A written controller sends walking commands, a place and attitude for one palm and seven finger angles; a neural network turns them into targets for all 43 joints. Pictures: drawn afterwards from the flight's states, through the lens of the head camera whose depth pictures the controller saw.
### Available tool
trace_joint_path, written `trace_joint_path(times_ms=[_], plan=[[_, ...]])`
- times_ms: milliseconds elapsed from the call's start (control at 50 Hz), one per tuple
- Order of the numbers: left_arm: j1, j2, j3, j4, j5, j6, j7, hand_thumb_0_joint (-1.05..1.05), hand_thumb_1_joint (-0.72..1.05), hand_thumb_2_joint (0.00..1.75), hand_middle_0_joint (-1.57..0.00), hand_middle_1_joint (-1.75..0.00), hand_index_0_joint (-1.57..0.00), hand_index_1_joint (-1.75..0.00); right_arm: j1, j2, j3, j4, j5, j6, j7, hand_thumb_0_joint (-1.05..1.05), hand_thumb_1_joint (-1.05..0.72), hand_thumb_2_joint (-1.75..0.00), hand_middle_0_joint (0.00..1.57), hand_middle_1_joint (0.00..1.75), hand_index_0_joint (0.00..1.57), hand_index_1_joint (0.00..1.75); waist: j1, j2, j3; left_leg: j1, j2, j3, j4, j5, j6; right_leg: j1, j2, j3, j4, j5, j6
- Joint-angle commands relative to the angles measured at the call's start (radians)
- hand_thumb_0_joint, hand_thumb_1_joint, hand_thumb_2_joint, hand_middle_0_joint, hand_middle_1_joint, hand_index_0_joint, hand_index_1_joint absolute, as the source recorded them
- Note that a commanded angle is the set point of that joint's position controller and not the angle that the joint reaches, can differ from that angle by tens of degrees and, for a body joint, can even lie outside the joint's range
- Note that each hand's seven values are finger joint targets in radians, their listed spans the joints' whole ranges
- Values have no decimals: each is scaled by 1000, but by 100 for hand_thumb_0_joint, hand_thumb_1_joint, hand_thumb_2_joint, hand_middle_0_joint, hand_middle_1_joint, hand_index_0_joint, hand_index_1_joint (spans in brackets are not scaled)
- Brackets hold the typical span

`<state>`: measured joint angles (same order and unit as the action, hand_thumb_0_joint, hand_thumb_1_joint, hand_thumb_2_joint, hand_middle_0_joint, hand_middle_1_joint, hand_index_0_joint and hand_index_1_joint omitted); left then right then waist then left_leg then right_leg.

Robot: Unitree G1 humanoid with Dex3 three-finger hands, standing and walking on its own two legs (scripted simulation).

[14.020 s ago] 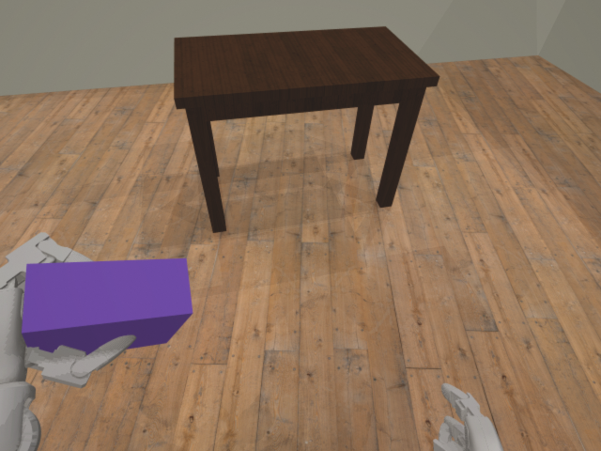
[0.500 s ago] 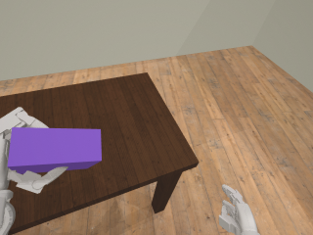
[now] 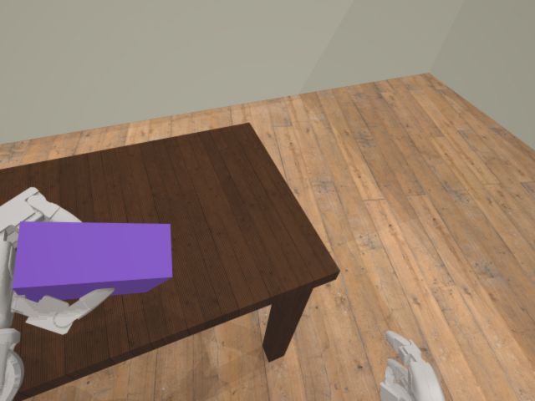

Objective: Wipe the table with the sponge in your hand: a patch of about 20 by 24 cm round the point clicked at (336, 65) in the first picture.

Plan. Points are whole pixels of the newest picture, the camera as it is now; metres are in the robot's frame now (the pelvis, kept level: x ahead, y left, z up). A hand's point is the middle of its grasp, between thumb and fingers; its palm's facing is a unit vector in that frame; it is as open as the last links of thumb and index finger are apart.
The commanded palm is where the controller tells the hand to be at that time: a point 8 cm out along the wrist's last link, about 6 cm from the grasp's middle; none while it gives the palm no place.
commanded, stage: look again from close up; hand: left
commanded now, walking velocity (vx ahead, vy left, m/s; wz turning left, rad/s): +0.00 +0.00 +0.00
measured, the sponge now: (118, 263) +0.24 +0.20 +0.13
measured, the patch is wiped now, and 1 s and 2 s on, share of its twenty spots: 0.00 0.00 0.00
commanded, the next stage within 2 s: turn the palm down, sponge in hand in 0.08 s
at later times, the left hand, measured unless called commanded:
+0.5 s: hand (102, 281) +0.22 +0.21 +0.12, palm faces +0.25 -0.76 -0.60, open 9.7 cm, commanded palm +0.17 +0.27 +0.17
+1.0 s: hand (91, 268) +0.23 +0.23 +0.14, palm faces +0.28 -0.48 -0.83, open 9.7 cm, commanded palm +0.18 +0.25 +0.16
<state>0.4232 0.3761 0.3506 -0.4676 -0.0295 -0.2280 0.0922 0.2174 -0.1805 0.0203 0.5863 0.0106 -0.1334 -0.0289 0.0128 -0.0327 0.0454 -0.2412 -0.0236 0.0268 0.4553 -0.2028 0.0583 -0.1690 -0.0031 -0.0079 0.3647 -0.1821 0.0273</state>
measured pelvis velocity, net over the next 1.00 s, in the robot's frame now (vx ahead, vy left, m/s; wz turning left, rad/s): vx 0.02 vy -0.07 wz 0.04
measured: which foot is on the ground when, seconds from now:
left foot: down 0.00-1.00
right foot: down 0.00-1.00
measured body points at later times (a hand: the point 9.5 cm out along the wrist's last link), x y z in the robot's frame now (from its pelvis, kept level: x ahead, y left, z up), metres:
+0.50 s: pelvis +0.00 -0.03 -0.01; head +0.02 -0.03 +0.44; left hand +0.20 +0.25 +0.16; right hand +0.20 -0.25 -0.09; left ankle +0.03 +0.08 -0.74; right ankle +0.01 -0.14 -0.74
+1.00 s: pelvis +0.02 -0.07 -0.02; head +0.04 -0.09 +0.43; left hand +0.20 +0.25 +0.18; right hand +0.21 -0.31 -0.12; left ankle +0.03 +0.07 -0.74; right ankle +0.01 -0.14 -0.74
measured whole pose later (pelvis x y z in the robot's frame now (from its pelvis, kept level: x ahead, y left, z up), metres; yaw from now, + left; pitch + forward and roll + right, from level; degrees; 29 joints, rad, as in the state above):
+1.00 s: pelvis +0.02 -0.07 -0.02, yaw +2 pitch +3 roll +0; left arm 0.43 0.62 0.39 -0.37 0.22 -0.04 0.06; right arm 0.20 -0.27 -0.03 0.57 0.02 0.00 -0.04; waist 0.05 0.05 -0.03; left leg -0.40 0.02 -0.04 0.67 -0.32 -0.03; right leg -0.35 0.06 -0.06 0.67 -0.37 -0.07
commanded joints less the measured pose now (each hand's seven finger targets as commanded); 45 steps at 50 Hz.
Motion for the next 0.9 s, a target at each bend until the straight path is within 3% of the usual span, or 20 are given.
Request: trace_joint_path(times_ms=[0, 140, 160, 180, 200, 220, 240, 280, 340, 360, 440, 460, 480, 560, 580, 680, 760, 800, 860, 880], plan=[[-67, 148, 102, -210, -10, -64, 22, 0, 10, 130, -120, -160, -120, -160, -93, -144, -59, -156, 0, -62, -14, 0, -90, -90, 20, 30, 20, 30, 1, 99, -136, -37, 105, -115, -144, -35, -42, 93, -35, 43, -21, 76, -38], [-72, 150, 98, -210, -11, -55, 24, 0, 10, 130, -120, -160, -120, -160, -101, -145, -60, -156, 1, -59, -17, 0, -90, -90, 20, 30, 20, 30, 2, 86, -140, -4, 100, -109, -127, -6, -39, 71, -42, 60, -34, 87, -40], [-917, 914, 349, -562, 1, -196, 23, 0, 10, 130, -120, -160, -120, -160, 77, -225, 114, -295, 79, -22, -79, 0, -90, -90, 20, 30, 20, 30, -50, 397, -142, -254, 112, -160, -191, -232, 21, 257, 60, -5, 162, -71, 21], [-659, 407, 296, -15, 130, -12, -9, 0, 10, 130, -120, -160, -120, -160, -90, -118, -52, -71, -56, -67, -55, 0, -90, -90, 20, 30, 20, 30, 33, 294, -196, 63, 71, -89, -80, 0, -96, -32, 60, -52, 191, -43, -68], [-415, 294, 127, 82, 35, 49, -18, 0, 10, 130, -120, -160, -120, -160, -54, -208, -69, -110, -44, -66, 0, 0, -90, -90, 20, 30, 20, 30, 15, 226, -194, 104, 56, -123, -69, 194, -139, -117, 52, -88, 150, -28, -79], [-362, 223, 148, 24, -9, 86, -52, 0, 10, 130, -120, -160, -120, -160, -82, -216, -81, -105, -30, -64, 12, 0, -90, -90, 20, 30, 20, 30, 53, 186, -273, 161, 56, -86, -40, 202, -122, -106, 46, -72, 110, 15, -71], [-278, 220, 132, 44, -46, 138, -77, 0, 10, 130, -120, -160, -120, -160, -104, -222, -75, -104, -17, -55, 9, 0, -90, -90, 20, 30, 20, 30, 61, 178, -249, 151, 44, -64, -31, 192, -104, -75, 38, -78, 94, 60, -69], [-183, 122, 11, 15, -33, 222, -115, 0, 10, 130, -120, -160, -120, -160, -153, -213, -52, -121, 9, -30, 33, 0, -90, -90, 20, 30, 20, 30, 51, 71, -162, 80, 49, -59, -49, 147, -90, -72, 42, -105, 89, 72, -62], [-114, 205, 19, -103, 79, 210, -88, 0, 10, 130, -120, -160, -120, -160, -200, -207, -45, -144, -3, 4, 42, 0, -90, -90, 20, 30, 20, 30, 37, 49, -134, 27, 46, -60, -45, 81, -56, -94, 44, -93, 102, 19, -55], [-135, 281, 85, -171, 100, 181, -61, 0, 10, 130, -120, -160, -120, -160, -218, -201, -44, -151, -3, 14, 44, 0, -90, -90, 20, 30, 20, 30, 33, 75, -163, 31, 42, -50, -32, 46, -50, -91, 56, -79, 105, -9, -57], [-142, 384, 229, -241, 118, 18, 42, 0, 10, 130, -120, -160, -120, -160, -185, -179, -64, -134, -46, 23, 20, 0, -90, -90, 20, 30, 20, 30, 35, 75, -262, 28, 31, -41, 47, 96, -45, -109, 50, -67, 131, -25, -48], [-155, 469, 299, -230, 127, 12, 65, 0, 10, 130, -120, -160, -120, -160, -164, -187, -66, -119, -39, 31, 19, 0, -90, -90, 20, 30, 20, 30, 39, 114, -245, 13, 30, -31, 56, 75, -47, -120, 53, -51, 121, -43, -52], [-203, 371, 214, -231, 132, -1, 73, 0, 10, 130, -120, -160, -120, -160, -176, -157, -63, -122, -42, 30, 20, 0, -90, -90, 20, 30, 20, 30, 27, 156, -261, 18, 17, -24, 78, 85, -43, -125, 39, -54, 127, -38, -52], [-211, 394, 203, 1, 142, 81, 57, 0, 10, 130, -120, -160, -120, -160, -133, -193, -74, -81, -21, 43, 2, 0, -90, -90, 20, 30, 20, 30, 1, 170, -160, -39, 3, -10, 114, 7, -37, -181, 20, -20, 97, -72, -44], [-247, 355, 143, 12, 141, 103, 32, 0, 10, 130, -120, -160, -120, -160, -146, -193, -69, -95, -18, 42, -5, 0, -90, -90, 20, 30, 20, 30, -7, 142, -161, -46, 0, -9, 116, -4, -33, -175, 8, -17, 91, -75, -36], [-246, 378, 55, -22, 202, 168, -61, 0, 10, 130, -120, -160, -120, -160, -173, -195, -57, -141, -4, 37, -35, 0, -90, -90, 20, 30, 20, 30, 8, 76, -174, -44, -8, -7, 125, 15, -21, -152, -5, 25, 77, -63, -23], [-183, 531, 221, -74, 219, 111, -57, 0, 10, 130, -120, -160, -120, -160, -159, -195, -73, -146, -15, 43, -41, 0, -90, -90, 20, 30, 20, 30, 49, 36, -225, -54, -3, -16, 153, 79, -24, -96, -16, 68, 102, 36, -14], [-137, 498, 241, -53, 210, 89, -36, 0, 10, 130, -120, -160, -120, -160, -139, -179, -78, -148, -14, 50, -35, 0, -90, -90, 20, 30, 20, 30, 51, 2, -232, -88, -1, -18, 170, 96, -25, -78, -31, 69, 128, 124, 3], [-56, 529, 295, -28, 219, 114, 2, 0, 10, 130, -120, -160, -120, -160, -118, -193, -94, -147, -5, 68, -22, 0, -90, -90, 20, 30, 20, 30, 70, 64, -245, -107, 0, -8, 183, 113, -34, -74, -31, 74, 154, 184, -7], [-64, 458, 226, -49, 222, 130, 7, 0, 10, 130, -120, -160, -120, -160, -126, -185, -88, -165, -2, 73, -18, 0, -90, -90, 20, 30, 20, 30, 61, 79, -249, -115, 0, -4, 186, 111, -32, -76, -42, 61, 165, 193, -4]])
